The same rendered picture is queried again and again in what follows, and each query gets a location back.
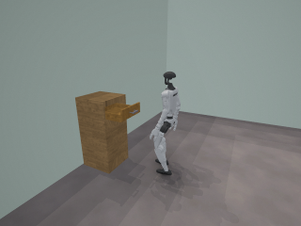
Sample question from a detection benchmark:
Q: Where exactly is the left robot upper arm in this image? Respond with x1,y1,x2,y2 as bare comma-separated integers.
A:
161,90,170,114

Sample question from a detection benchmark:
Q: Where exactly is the drawer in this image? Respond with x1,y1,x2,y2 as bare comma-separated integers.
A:
104,102,140,122

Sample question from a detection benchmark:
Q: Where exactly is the left robot thigh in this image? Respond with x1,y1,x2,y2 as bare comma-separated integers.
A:
153,122,169,152

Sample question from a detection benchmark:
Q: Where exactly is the right robot forearm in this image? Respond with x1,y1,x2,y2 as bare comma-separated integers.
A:
173,106,181,120

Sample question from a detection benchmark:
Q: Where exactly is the robot torso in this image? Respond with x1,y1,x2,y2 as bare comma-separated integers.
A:
162,88,178,128

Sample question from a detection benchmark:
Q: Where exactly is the cabinet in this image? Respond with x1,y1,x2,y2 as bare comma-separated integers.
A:
75,91,129,174

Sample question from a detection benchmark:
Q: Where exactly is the left robot forearm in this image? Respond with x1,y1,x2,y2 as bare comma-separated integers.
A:
155,109,167,130

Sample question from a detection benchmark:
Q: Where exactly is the robot right hand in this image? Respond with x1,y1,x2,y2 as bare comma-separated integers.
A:
169,120,178,131

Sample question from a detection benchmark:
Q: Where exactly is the right robot upper arm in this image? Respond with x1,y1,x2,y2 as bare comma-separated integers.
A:
175,87,181,107

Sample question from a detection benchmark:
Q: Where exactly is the robot left hand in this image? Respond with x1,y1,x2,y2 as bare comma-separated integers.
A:
150,128,160,142

